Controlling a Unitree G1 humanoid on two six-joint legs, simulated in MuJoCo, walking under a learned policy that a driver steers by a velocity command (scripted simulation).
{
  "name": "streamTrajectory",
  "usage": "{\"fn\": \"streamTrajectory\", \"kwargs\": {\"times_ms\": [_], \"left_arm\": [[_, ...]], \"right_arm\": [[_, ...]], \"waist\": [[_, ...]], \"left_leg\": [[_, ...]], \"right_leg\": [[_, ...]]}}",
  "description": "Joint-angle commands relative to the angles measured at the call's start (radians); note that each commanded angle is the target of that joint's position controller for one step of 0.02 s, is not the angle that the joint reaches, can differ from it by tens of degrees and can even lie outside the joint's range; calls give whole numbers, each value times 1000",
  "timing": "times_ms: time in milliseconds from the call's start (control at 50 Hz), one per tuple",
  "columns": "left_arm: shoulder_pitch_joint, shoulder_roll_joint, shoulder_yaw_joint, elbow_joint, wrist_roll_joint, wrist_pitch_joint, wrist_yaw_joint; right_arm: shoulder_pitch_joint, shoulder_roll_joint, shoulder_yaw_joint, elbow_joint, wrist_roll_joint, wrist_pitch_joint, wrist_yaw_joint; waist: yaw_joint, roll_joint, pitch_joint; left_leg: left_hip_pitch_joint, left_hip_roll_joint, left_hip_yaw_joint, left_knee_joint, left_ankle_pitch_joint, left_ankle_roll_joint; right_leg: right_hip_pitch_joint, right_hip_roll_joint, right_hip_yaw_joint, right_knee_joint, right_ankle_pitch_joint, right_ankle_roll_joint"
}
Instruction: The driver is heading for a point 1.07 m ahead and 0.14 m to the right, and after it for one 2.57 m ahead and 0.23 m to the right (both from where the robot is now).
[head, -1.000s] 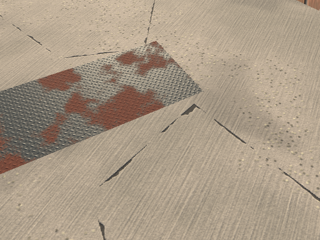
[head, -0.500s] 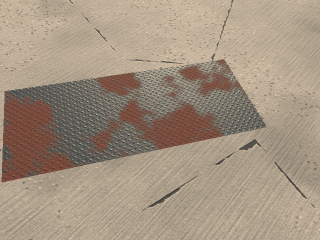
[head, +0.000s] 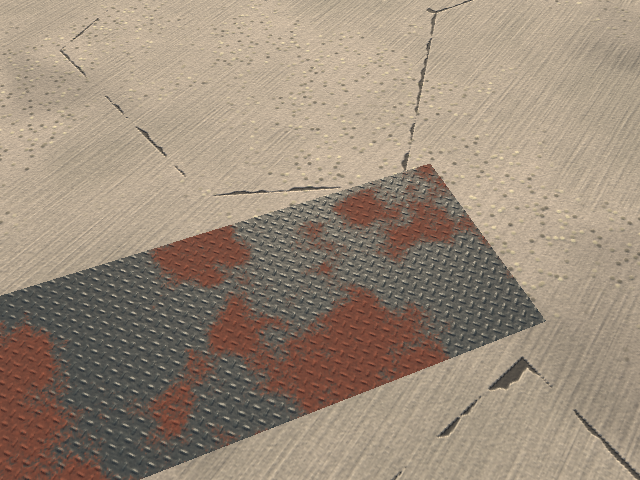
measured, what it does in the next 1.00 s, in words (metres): walks ahead, turning right: left foot, then right foot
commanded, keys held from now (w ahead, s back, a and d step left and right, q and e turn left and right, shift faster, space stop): w+e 0.36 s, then e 0.34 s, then q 0.30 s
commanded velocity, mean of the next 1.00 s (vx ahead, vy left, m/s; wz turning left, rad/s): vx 0.29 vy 0.00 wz -0.41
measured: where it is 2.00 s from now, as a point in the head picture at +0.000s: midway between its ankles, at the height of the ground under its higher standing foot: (346, 438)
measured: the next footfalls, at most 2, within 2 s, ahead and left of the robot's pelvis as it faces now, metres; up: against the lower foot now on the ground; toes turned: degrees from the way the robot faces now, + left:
left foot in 0.22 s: +0.32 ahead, +0.15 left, +0.00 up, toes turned -12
right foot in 0.68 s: +0.45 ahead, -0.14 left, +0.00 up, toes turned -25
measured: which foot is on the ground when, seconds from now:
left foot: up 0.00-0.20, down 0.22-0.70, up 0.72-1.00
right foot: down 0.00-0.22, up 0.24-0.66, down 0.68-1.00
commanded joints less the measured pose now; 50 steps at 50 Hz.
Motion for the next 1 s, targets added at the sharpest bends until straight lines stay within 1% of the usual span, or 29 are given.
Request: {"fn": "streamTrajectory", "kwargs": {"times_ms": [20,60,120,160,200,220,240,260,280,300,320,380,440,520,580,620,660,680,700,720,740,760,780,800,840,880,900,960,1000], "left_arm": [[-58,174,47,-74,-10,-13,19],[-4,182,50,-55,-15,-3,25],[35,178,51,-40,-25,10,30],[29,174,52,-42,-19,16,31],[17,133,41,-51,-10,20,27],[27,64,16,-70,7,16,20],[162,9,-4,-100,-21,7,18],[157,109,13,-79,-33,8,23],[56,163,30,-88,-28,14,24],[-1,159,32,-100,-16,19,27],[-37,149,35,-113,-7,19,24],[-42,99,33,-123,-17,36,13],[-88,65,25,-150,1,49,15],[-159,44,14,-162,2,45,-10],[-217,62,23,-188,1,46,-34],[-215,93,38,-204,5,51,-43],[-105,136,65,-183,10,54,-40],[-6,187,89,-158,11,54,-24],[33,280,103,-170,9,59,4],[-38,299,88,-222,35,48,3],[-76,195,64,-234,26,47,-4],[-120,139,41,-219,18,42,-4],[-147,97,26,-202,11,41,-3],[-179,75,15,-189,12,41,-1],[-223,75,11,-163,41,37,2],[-238,73,12,-137,51,30,9],[-232,82,15,-124,53,30,13],[-229,134,32,-101,44,49,31],[-228,141,36,-88,35,61,40]], "right_arm": [[-42,-47,-9,-69,-4,-8,-3],[-117,-45,-9,-81,9,-15,3],[-149,-83,-26,-91,28,-22,11],[-122,-112,-44,-86,32,-28,13],[13,-144,-68,-58,26,-34,6],[151,-196,-84,-51,9,-35,-3],[220,-269,-104,-16,-1,-18,2],[212,-185,-90,-25,16,-13,9],[173,-130,-76,-31,20,-9,6],[129,-111,-68,-32,13,-5,6],[101,-89,-61,-22,9,-3,6],[73,-68,-58,3,8,-12,3],[54,-112,-75,34,12,-11,-1],[27,-147,-84,60,22,19,-19],[44,-171,-91,85,40,33,-25],[31,-190,-99,88,56,41,-26],[9,-190,-103,83,72,48,-29],[46,-157,-92,86,60,47,-26],[94,-66,-60,54,-7,46,-18],[180,-77,-41,49,-5,44,-4],[120,-169,-65,77,24,53,4],[66,-160,-61,67,41,63,3],[56,-127,-54,85,34,74,-8],[50,-123,-54,87,27,87,-17],[114,-89,-47,119,29,107,-19],[116,-61,-35,130,26,112,-25],[95,-59,-32,128,26,114,-26],[41,-108,-46,104,34,126,-30],[21,-112,-51,90,34,130,-30]], "waist": [[-18,-86,-22],[22,-96,-36],[24,-119,-49],[-2,-141,-55],[-79,-138,-115],[-134,-32,-250],[-77,300,-365],[-96,222,-307],[-121,118,-184],[-109,49,-117],[-96,43,-63],[-61,91,-19],[-44,63,-8],[-64,58,-45],[-77,55,-56],[-59,62,-69],[8,43,-122],[49,-25,-175],[12,-270,-254],[-35,-329,-440],[24,-143,-427],[5,-115,-318],[-19,-42,-261],[-41,-64,-220],[-84,-128,-196],[-77,-144,-184],[-62,-145,-181],[-33,-154,-140],[-25,-152,-103]], "left_leg": [[114,-38,48,-219,203,-30],[183,-80,51,-344,327,-36],[213,-89,1,-446,314,-21],[248,-85,-11,-475,230,10],[456,-61,0,-529,180,68],[691,104,-151,-521,98,134],[974,315,-603,-616,-143,290],[939,333,-716,-669,-349,287],[832,289,-561,-681,-312,247],[725,245,-421,-686,-159,225],[645,204,-320,-706,-37,221],[534,153,-134,-765,175,220],[527,167,0,-748,574,244],[526,133,157,-728,637,219],[573,148,190,-680,619,199],[605,168,195,-603,672,184],[593,138,230,-402,745,148],[509,72,257,-205,631,99],[219,-24,265,123,-104,32],[16,-152,85,389,-497,-3],[2,-79,0,412,-400,-1],[-13,-38,18,357,-334,7],[12,0,17,265,-294,1],[83,19,16,182,-259,-10],[258,2,50,83,-195,-32],[326,0,57,-64,-160,-40],[340,0,58,-113,-134,-38],[317,-12,77,-144,-118,-21],[281,-16,86,-147,-149,-4]], "right_leg": [[-135,-192,159,-124,191,-155],[-134,-186,175,-102,128,-128],[-37,-224,269,-32,34,-99],[24,-253,330,37,24,-77],[-4,-202,309,191,61,-30],[-102,-140,231,461,-66,5],[-435,-15,90,779,-434,64],[-561,-95,106,927,-411,80],[-591,-128,93,970,-312,88],[-565,-159,64,959,-238,97],[-552,-184,62,918,-191,102],[-479,-217,26,848,-146,113],[-489,-213,-2,716,-119,144],[-375,-199,-67,462,112,137],[-318,-181,-89,339,137,106],[-279,-161,-107,292,61,72],[-121,-105,-141,182,75,22],[53,-91,-114,106,250,-20],[313,-336,208,170,747,-120],[461,-564,606,111,700,-355],[384,-508,472,74,577,-307],[287,-457,334,76,512,-244],[191,-401,261,66,430,-187],[81,-371,210,45,397,-163],[-86,-323,100,1,404,-152],[-114,-310,43,-12,364,-147],[-108,-321,43,-20,302,-148],[-96,-368,84,-51,57,-158],[-79,-393,106,-58,-26,-155]]}}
